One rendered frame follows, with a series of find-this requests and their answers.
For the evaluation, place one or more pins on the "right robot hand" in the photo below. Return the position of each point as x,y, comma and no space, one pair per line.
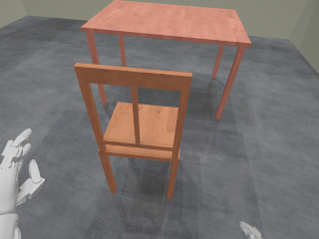
250,232

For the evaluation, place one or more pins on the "chair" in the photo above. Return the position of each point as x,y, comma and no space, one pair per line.
136,130

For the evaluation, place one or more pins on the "left robot hand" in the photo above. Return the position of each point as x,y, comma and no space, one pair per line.
13,156

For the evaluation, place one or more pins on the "table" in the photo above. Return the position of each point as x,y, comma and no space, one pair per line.
170,22

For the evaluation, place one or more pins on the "left robot forearm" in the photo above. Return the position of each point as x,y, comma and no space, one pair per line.
9,223

